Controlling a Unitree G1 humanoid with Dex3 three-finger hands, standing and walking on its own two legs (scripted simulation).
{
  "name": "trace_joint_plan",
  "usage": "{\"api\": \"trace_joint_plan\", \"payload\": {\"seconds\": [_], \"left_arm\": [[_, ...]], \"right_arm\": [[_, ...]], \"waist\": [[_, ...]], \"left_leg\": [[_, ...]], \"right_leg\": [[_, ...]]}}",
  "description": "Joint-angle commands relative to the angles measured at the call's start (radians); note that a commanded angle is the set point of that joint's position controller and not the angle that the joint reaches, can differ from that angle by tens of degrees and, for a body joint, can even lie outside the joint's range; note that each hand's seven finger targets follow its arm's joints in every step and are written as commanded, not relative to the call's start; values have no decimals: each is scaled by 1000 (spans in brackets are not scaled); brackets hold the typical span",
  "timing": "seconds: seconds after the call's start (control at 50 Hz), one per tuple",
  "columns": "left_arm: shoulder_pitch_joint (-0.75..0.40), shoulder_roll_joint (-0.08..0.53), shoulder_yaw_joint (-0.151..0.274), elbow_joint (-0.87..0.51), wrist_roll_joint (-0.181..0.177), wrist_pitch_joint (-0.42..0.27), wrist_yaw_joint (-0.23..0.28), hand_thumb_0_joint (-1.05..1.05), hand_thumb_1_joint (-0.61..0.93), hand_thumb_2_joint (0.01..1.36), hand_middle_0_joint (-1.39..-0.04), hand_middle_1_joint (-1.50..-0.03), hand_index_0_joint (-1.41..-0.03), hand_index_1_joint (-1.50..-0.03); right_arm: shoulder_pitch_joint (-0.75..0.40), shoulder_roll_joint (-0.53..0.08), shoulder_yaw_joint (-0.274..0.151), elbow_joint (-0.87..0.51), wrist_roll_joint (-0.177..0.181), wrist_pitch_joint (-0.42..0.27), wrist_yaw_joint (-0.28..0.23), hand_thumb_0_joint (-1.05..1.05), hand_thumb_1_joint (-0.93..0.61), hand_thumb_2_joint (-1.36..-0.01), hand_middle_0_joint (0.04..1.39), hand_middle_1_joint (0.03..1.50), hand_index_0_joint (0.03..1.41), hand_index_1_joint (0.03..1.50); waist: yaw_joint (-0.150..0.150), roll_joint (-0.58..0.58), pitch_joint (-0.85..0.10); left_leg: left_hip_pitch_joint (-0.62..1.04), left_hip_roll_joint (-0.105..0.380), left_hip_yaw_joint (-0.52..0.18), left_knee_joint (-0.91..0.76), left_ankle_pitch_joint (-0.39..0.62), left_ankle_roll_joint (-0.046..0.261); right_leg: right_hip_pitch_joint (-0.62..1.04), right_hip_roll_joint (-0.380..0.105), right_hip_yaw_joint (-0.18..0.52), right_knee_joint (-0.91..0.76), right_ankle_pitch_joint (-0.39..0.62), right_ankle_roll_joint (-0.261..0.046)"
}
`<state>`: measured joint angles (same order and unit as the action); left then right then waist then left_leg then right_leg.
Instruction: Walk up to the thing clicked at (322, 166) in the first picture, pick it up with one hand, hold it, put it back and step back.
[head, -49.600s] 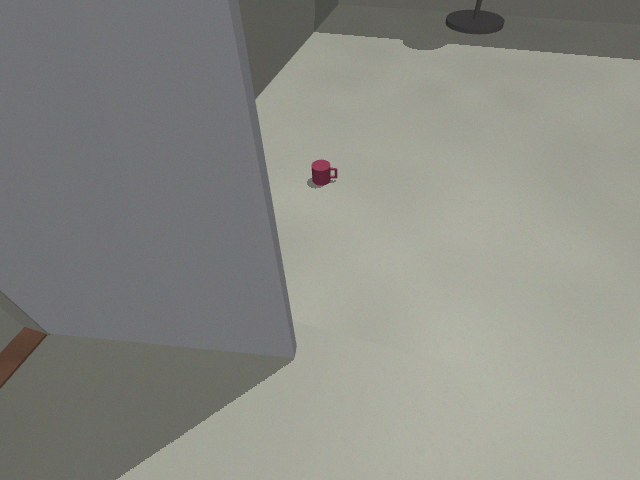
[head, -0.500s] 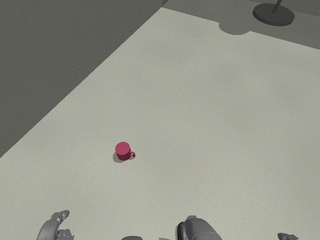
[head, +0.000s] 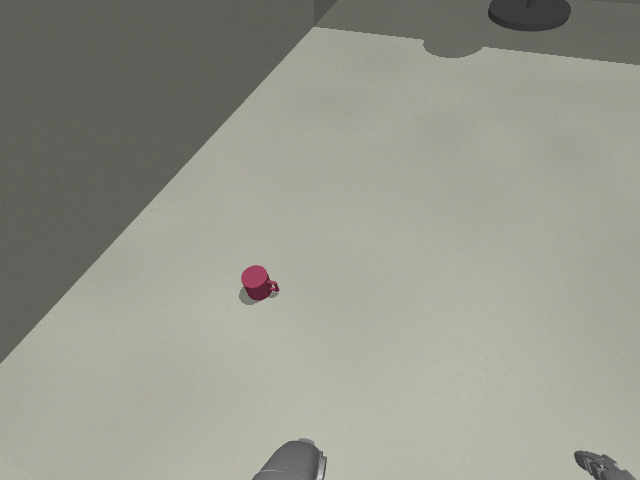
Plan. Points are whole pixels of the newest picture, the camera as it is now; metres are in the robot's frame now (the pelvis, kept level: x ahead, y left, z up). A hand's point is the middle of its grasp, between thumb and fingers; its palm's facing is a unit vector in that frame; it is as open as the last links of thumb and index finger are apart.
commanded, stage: step back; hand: left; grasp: from above
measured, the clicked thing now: (261, 283) +0.80 +0.34 -0.72
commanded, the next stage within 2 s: stand in 1.68 s
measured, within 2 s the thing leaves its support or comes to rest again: neither
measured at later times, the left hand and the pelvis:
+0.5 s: hand out of the picture -0.09 +0.24 -0.15, palm faces +0.05 -0.93 -0.38, open 7.3 cm; pelvis -0.17 -0.03 -0.01, yaw +2 degrees
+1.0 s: hand out of the picture -0.23 +0.25 -0.14, palm faces +0.10 -0.90 -0.43, open 7.3 cm; pelvis -0.25 -0.05 +0.00, yaw +6 degrees
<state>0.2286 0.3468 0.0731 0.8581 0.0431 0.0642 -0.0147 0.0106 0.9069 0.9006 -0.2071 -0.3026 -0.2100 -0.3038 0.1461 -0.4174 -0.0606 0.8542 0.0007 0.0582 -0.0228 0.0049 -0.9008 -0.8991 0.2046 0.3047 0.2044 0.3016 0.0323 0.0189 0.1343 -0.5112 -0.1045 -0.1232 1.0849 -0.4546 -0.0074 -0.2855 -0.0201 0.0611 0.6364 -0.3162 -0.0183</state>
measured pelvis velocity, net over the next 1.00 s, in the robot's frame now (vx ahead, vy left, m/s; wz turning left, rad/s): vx -0.25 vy -0.05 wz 0.11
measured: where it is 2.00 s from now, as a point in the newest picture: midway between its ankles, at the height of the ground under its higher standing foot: outside the picture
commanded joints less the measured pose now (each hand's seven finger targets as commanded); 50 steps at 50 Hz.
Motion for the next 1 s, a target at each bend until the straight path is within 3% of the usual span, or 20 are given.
{"api": "trace_joint_plan", "payload": {"seconds": [0.0,0.12,0.18,0.22,0.24,0.32,0.44,0.52,0.54,0.56,0.58,0.6,0.66,0.78,0.82,0.86,0.88,0.9,0.92,0.98], "left_arm": [[-112,258,82,-149,7,-43,35,0,900,900,-200,-300,-200,-300],[-49,248,74,-164,-3,-24,52,0,900,900,-200,-300,-200,-300],[-99,235,53,-188,-22,-1,40,0,900,900,-200,-300,-200,-300],[-118,193,43,-203,-33,-1,38,0,900,900,-200,-300,-200,-300],[-186,240,64,-207,-22,-1,50,0,900,900,-200,-300,-200,-300],[-60,231,63,-126,-37,4,36,0,900,900,-200,-300,-200,-300],[-63,198,42,-117,-27,-43,35,0,900,900,-200,-300,-200,-300],[57,204,48,-1,-16,-73,38,0,900,900,-200,-300,-200,-300],[57,255,61,15,-1,-80,40,0,900,900,-200,-300,-200,-300],[80,343,85,5,7,-84,38,0,900,900,-200,-300,-200,-300],[-17,430,96,-37,10,-80,41,0,900,900,-200,-300,-200,-300],[-122,422,92,-58,6,-79,44,0,900,900,-200,-300,-200,-300],[-168,293,63,-47,2,-93,46,0,900,900,-200,-300,-200,-300],[-20,315,83,-6,13,-104,30,0,900,900,-200,-300,-200,-300],[-43,327,80,-12,4,-94,23,0,900,900,-200,-300,-200,-300],[-52,283,52,-14,-2,-79,17,0,900,900,-200,-300,-200,-300],[-35,230,38,-19,-3,-76,18,0,900,900,-200,-300,-200,-300],[-51,165,20,-38,-19,-79,15,0,900,900,-200,-300,-200,-300],[-141,268,51,-29,-8,-83,23,0,900,900,-200,-300,-200,-300],[-71,265,51,-2,-22,-97,6,0,900,900,-200,-300,-200,-300]], "right_arm": [[55,-149,-31,-58,-5,-44,-19,0,-900,-900,200,300,200,300],[81,-126,-29,-65,-22,-60,-22,0,-900,-900,200,300,200,300],[155,-153,-51,-18,-35,-60,-19,0,-900,-900,200,300,200,300],[86,-309,-80,-43,-45,-53,-10,0,-900,-900,200,300,200,300],[50,-371,-91,-67,-45,-56,-12,0,-900,-900,200,300,200,300],[-73,-203,-42,-94,-49,-61,-23,0,-900,-900,200,300,200,300],[20,-190,-46,-74,-41,-43,-8,0,-900,-900,200,300,200,300],[-26,-221,-50,-68,-28,-12,8,0,-900,-900,200,300,200,300],[-22,-173,-37,-74,-24,-10,9,0,-900,-900,200,300,200,300],[-26,-115,-18,-102,-18,-15,10,0,-900,-900,200,300,200,300],[-101,-152,-38,-113,-24,-12,-4,0,-900,-900,200,300,200,300],[-74,-200,-59,-79,-21,-10,-5,0,-900,-900,200,300,200,300],[-11,-172,-44,-20,-10,-22,13,0,-900,-900,200,300,200,300],[-26,-149,-31,-11,-35,-60,32,0,-900,-900,200,300,200,300],[7,-152,-39,8,-38,-73,36,0,-900,-900,200,300,200,300],[93,-151,-56,63,-39,-87,33,0,-900,-900,200,300,200,300],[139,-178,-74,77,-52,-92,28,0,-900,-900,200,300,200,300],[161,-264,-91,72,-58,-96,25,0,-900,-900,200,300,200,300],[147,-342,-99,62,-47,-95,28,0,-900,-900,200,300,200,300],[33,-231,-68,36,-48,-103,30,0,-900,-900,200,300,200,300]], "waist": [[-15,-189,-110],[19,-250,-226],[-27,-144,-235],[-18,204,-199],[-77,257,-164],[28,73,-109],[-50,171,-186],[-7,169,-242],[-14,59,-226],[3,-200,-183],[44,-223,-123],[8,-223,-36],[-49,-106,-26],[47,-240,-87],[21,-252,-85],[-25,-150,-116],[-47,-35,-148],[-56,208,-135],[-89,128,-49],[-22,81,7]], "left_leg": [[19,-20,-2,53,-8,-10],[68,83,80,-411,-52,-5],[314,95,83,-724,337,25],[385,436,-335,-740,544,203],[174,561,-468,-774,524,337],[215,330,-72,-671,641,211],[458,331,-41,-573,610,241],[309,287,0,-460,373,168],[149,228,25,-377,229,121],[-83,90,57,-239,-45,47],[19,81,-42,-113,-141,5],[117,117,-81,-20,-98,1],[47,33,-45,8,43,0],[3,98,42,-356,-58,-24],[142,118,82,-527,-77,-10],[392,59,124,-742,104,15],[530,125,-19,-753,70,43],[569,347,-409,-870,-193,136],[358,455,-544,-909,-417,254],[324,347,-288,-856,-183,213]], "right_leg": [[38,-149,124,-196,324,-153],[325,-233,161,-56,618,-185],[118,-163,103,45,426,-94],[-216,87,-58,292,-231,-5],[-137,59,83,499,-352,10],[-192,128,128,678,-178,1],[-144,32,3,170,-200,49],[134,57,-86,-288,32,7],[212,5,57,-267,34,-18],[209,-194,386,-310,-87,-79],[-104,-384,545,-377,-211,-241],[-292,-409,564,-420,-312,-250],[-102,-192,185,-278,-46,-148],[164,-219,247,-303,-344,-163],[80,-248,232,-286,-282,-171],[-26,-153,96,-144,-161,-106],[-158,-110,36,17,-121,-69],[-373,30,-87,242,-216,-5],[-363,-18,-28,304,-255,-5],[-285,-43,-3,265,-157,-12]]}}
